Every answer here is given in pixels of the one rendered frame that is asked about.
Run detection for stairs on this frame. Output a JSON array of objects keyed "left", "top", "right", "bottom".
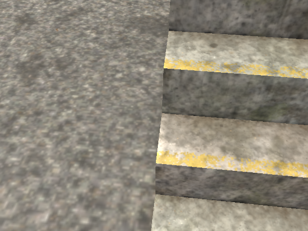
[{"left": 151, "top": 0, "right": 308, "bottom": 231}]

